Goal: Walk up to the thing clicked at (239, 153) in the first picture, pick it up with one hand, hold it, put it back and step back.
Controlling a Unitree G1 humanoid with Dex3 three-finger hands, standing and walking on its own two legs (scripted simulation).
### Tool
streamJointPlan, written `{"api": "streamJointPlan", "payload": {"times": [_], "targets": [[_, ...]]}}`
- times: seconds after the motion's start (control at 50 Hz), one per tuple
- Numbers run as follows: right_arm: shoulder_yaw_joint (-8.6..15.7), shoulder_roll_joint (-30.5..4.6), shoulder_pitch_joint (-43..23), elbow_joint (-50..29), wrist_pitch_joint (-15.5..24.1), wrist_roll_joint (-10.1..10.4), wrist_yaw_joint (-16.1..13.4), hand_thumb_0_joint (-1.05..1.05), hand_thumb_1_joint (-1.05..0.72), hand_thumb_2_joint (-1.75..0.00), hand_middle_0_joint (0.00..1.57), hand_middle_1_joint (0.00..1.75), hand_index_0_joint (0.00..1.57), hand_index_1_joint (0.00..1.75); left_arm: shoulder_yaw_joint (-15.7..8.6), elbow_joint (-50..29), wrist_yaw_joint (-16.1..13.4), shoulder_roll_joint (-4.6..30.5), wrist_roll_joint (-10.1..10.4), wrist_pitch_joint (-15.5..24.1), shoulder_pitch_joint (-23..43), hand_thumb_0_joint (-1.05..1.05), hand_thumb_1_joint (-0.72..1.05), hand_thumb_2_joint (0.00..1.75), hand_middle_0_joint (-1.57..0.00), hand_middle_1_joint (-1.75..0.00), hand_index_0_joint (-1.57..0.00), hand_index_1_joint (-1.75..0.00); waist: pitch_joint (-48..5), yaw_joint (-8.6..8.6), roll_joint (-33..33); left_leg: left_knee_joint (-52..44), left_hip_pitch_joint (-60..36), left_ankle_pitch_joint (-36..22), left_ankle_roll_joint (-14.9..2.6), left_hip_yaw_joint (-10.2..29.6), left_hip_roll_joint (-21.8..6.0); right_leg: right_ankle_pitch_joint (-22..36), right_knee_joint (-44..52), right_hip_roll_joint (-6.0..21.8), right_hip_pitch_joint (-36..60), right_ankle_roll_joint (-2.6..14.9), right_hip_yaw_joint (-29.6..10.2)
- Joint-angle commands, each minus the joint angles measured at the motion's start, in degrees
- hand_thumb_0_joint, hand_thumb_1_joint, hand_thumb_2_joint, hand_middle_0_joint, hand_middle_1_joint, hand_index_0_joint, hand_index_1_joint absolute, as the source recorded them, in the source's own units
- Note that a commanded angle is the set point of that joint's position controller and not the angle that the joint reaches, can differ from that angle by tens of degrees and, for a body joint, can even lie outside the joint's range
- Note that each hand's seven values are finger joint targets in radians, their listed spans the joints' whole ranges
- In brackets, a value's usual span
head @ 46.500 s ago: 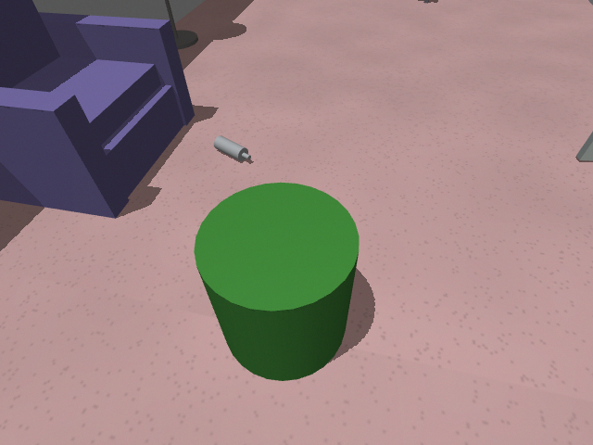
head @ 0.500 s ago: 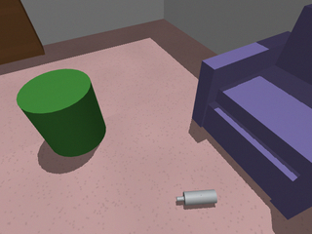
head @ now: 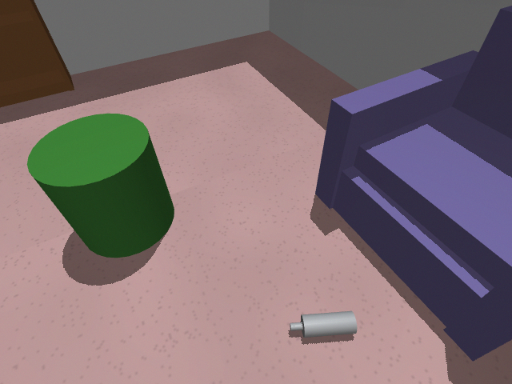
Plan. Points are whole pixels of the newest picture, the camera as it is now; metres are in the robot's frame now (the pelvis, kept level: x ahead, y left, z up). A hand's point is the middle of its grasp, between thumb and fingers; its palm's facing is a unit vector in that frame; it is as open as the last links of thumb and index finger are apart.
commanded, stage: stand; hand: right
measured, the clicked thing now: (322, 324) +0.48 -0.20 -0.74
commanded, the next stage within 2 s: walk up in 0.66 s
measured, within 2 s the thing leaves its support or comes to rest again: neither
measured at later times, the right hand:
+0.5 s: hand out of the picture +0.08 -0.25 -0.15, palm faces -0.03 +0.94 -0.34, open 7.4 cm
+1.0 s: hand out of the picture +0.10 -0.22 -0.16, palm faces -0.05 +0.91 -0.41, open 7.4 cm
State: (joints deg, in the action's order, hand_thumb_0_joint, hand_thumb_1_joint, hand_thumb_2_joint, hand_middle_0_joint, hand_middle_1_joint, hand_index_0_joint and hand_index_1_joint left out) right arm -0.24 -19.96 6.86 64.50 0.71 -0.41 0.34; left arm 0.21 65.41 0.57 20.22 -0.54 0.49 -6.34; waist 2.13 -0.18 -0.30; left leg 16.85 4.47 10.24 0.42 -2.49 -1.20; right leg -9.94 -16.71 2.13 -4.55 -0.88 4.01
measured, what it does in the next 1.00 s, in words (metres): steps on the spot: left foot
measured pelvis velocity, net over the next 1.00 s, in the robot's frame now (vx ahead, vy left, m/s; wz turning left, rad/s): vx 0.04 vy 0.06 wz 0.04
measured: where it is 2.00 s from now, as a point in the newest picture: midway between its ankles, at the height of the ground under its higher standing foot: outside the picture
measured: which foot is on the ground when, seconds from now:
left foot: down 0.00-0.72, up 0.74-0.90, down 0.92-1.00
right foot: down 0.00-0.96, up 0.98-1.00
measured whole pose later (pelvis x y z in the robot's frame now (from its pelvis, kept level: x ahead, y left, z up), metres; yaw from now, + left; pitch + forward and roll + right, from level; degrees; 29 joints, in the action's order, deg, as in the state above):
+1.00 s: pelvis +0.04 +0.06 -0.02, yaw +2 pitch -4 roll +0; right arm 4.2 -22.0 12.4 58.6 0.7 -2.0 1.8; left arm -3.9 58.9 0.2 24.3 -1.0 -1.1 -14.1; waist 6.7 -0.5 -2.1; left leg 33.2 15.6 12.5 0.3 -1.0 -1.5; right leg -27.6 -39.9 5.7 -8.4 -0.3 -0.6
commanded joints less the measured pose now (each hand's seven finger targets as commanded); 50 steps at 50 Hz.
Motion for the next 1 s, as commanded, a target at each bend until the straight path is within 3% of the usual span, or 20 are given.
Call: {"api": "streamJointPlan", "payload": {"times": [0.0,0.62,0.64,0.66,0.68,0.7,0.72,0.74,0.78,0.8,0.84,0.88,0.9,0.92,0.94,0.96,0.98], "targets": [[2.49,-12.58,-2.04,-3.11,0.97,-0.25,-0.85,0.00,-0.90,-0.90,0.20,0.30,0.20,0.30,-2.20,-3.58,-1.06,12.12,-0.12,1.32,3.14,0.00,0.90,0.90,-0.20,-0.30,-0.20,-0.30,-3.19,0.36,0.28,-2.21,1.03,-9.02,-1.32,5.53,-7.29,8.30,2.39,7.07,1.21,1.61,-6.19],[2.35,-12.39,-2.02,-3.57,1.11,-0.19,-0.93,0.00,-0.90,-0.90,0.20,0.30,0.20,0.30,-2.33,-3.63,-1.04,11.95,-0.22,1.26,2.77,0.00,0.90,0.90,-0.20,-0.30,-0.20,-0.30,-3.37,0.14,0.26,-2.29,0.88,-9.85,-1.44,5.66,-7.46,8.96,1.99,6.93,1.24,1.56,-5.89],[5.12,-14.76,-0.07,-5.87,0.66,-1.16,0.30,0.00,-0.90,-0.90,0.20,0.30,0.20,0.30,-4.54,-4.81,-0.96,15.16,-0.60,1.99,-2.52,0.00,0.90,0.90,-0.20,-0.30,-0.20,-0.30,-5.92,-0.35,2.83,2.77,2.47,6.20,-3.02,3.03,-2.92,-6.78,-0.64,5.30,4.38,4.60,-5.72],[5.31,-14.14,-1.29,-6.05,0.11,-1.57,0.70,0.00,-0.90,-0.90,0.20,0.30,0.20,0.30,-5.32,-3.96,-1.02,16.25,-1.02,2.16,-5.65,0.00,0.90,0.90,-0.20,-0.30,-0.20,-0.30,-3.35,-1.81,0.24,7.38,10.44,16.06,-3.31,1.55,-1.50,-18.54,1.68,7.75,6.16,6.50,-9.47],[5.53,-13.21,-2.48,-6.71,-0.46,-1.92,1.15,0.00,-0.90,-0.90,0.20,0.30,0.20,0.30,-6.46,-3.43,-1.29,18.17,-1.18,2.07,-8.18,0.00,0.90,0.90,-0.20,-0.30,-0.20,-0.30,0.32,-3.14,-4.07,15.42,18.16,18.83,-2.68,-1.00,0.24,-27.73,6.37,12.68,7.22,9.26,-15.76],[6.01,-13.34,-3.50,-8.19,-1.06,-2.38,1.56,0.00,-0.90,-0.90,0.20,0.30,0.20,0.30,-7.56,-4.16,-1.49,20.21,-1.20,2.25,-8.72,0.00,0.90,0.90,-0.20,-0.30,-0.20,-0.30,3.92,-4.31,-5.92,25.69,23.77,20.29,-1.88,1.21,-0.95,-29.34,10.56,19.93,4.36,13.78,-22.41],[6.59,-14.01,-2.51,-9.29,-1.35,-2.33,1.86,0.00,-0.90,-0.90,0.20,0.30,0.20,0.30,-8.08,-5.56,-1.62,21.23,-1.37,2.75,-7.34,0.00,0.90,0.90,-0.20,-0.30,-0.20,-0.30,6.74,-2.85,-5.35,31.42,26.22,20.00,-2.02,5.51,-2.82,-28.88,11.59,22.58,0.55,15.70,-24.98],[6.83,-14.18,-0.97,-9.64,-1.38,-2.07,2.19,0.00,-0.90,-0.90,0.20,0.30,0.20,0.30,-8.14,-6.94,-1.80,20.71,-1.52,3.23,-5.36,0.00,0.90,0.90,-0.20,-0.30,-0.20,-0.30,8.02,-1.37,-4.84,33.08,26.56,18.41,-2.41,7.42,-4.15,-24.91,11.10,22.42,-0.57,15.69,-24.06],[6.81,-13.22,-0.25,-10.59,-0.93,-1.42,2.81,0.00,-0.90,-0.90,0.20,0.30,0.20,0.30,-7.53,-8.72,-1.76,18.31,-1.69,3.89,-4.38,0.00,0.90,0.90,-0.20,-0.30,-0.20,-0.30,6.40,-0.29,-4.95,29.51,26.41,18.06,-2.48,8.55,-4.85,-11.14,6.90,18.83,3.28,13.89,-17.32],[6.64,-12.70,0.59,-11.06,-0.81,-1.24,3.22,0.00,-0.90,-0.90,0.20,0.30,0.20,0.30,-7.74,-9.79,-1.54,18.25,-2.02,3.89,-3.32,0.00,0.90,0.90,-0.20,-0.30,-0.20,-0.30,5.32,0.10,-7.58,25.95,26.20,18.01,-2.40,7.71,-5.81,-8.74,5.17,17.95,5.04,13.42,-14.61],[6.36,-11.64,1.68,-11.11,-0.23,-1.21,3.31,0.00,-0.90,-0.90,0.20,0.30,0.20,0.30,-7.38,-11.60,-0.85,16.73,-2.16,3.52,-2.28,0.00,0.90,0.90,-0.20,-0.30,-0.20,-0.30,3.49,0.15,-9.21,19.31,18.10,13.62,-1.69,4.02,-3.95,-1.83,1.38,14.19,1.50,11.49,-8.59],[6.31,-9.84,7.58,-8.72,0.52,-1.31,2.28,0.00,-0.90,-0.90,0.20,0.30,0.20,0.30,-6.78,-13.31,-0.32,14.97,-1.51,2.27,0.98,0.00,0.90,0.90,-0.20,-0.30,-0.20,-0.30,0.34,3.34,-7.94,8.26,3.08,0.02,-0.74,-1.08,-0.36,5.55,-8.35,9.76,-5.77,8.12,-1.56],[6.85,-11.73,11.50,-6.84,1.00,-1.31,1.42,0.00,-0.90,-0.90,0.20,0.30,0.20,0.30,-5.63,-13.68,-0.28,11.70,-0.81,1.54,0.38,0.00,0.90,0.90,-0.20,-0.30,-0.20,-0.30,-1.88,4.61,-1.13,5.68,-3.47,-6.54,0.09,-1.09,0.88,2.83,-16.99,5.72,-8.82,5.44,1.66],[8.00,-16.51,13.17,-6.39,1.31,-1.57,0.42,0.00,-0.90,-0.90,0.20,0.30,0.20,0.30,-3.99,-14.31,-0.45,7.09,-0.22,0.91,-2.76,0.00,0.90,0.90,-0.20,-0.30,-0.20,-0.30,-2.42,4.96,13.53,0.46,-4.72,-9.74,-0.78,9.90,-6.33,-12.76,-26.48,0.73,-14.87,2.58,4.01],[8.19,-19.76,10.30,-8.44,1.58,-1.95,-0.47,0.00,-0.90,-0.90,0.20,0.30,0.20,0.30,-3.41,-14.26,-0.68,6.10,0.17,-0.30,-4.95,0.00,0.90,0.90,-0.20,-0.30,-0.20,-0.30,-2.17,3.66,15.68,-6.51,1.14,4.75,-5.14,27.39,-15.97,-25.83,-31.77,-3.57,-17.26,1.12,-4.43],[8.14,-21.13,5.52,-10.10,1.19,-2.07,-0.50,0.00,-0.90,-0.90,0.20,0.30,0.20,0.30,-5.01,-12.60,-0.89,11.32,0.42,-1.39,-7.07,0.00,0.90,0.90,-0.20,-0.30,-0.20,-0.30,-0.31,2.30,8.58,-8.47,7.86,23.23,-9.50,30.03,-18.39,-25.47,-35.97,-1.39,-13.67,1.35,-8.33],[7.85,-20.86,2.93,-11.26,1.18,-2.15,-0.56,0.00,-0.90,-0.90,0.20,0.30,0.20,0.30,-5.62,-11.69,-0.78,12.84,0.39,-1.61,-8.29,0.00,0.90,0.90,-0.20,-0.30,-0.20,-0.30,3.03,1.11,8.19,-7.14,11.10,24.65,-12.15,29.20,-18.32,-24.77,-37.91,0.02,-13.98,1.50,-8.12]]}}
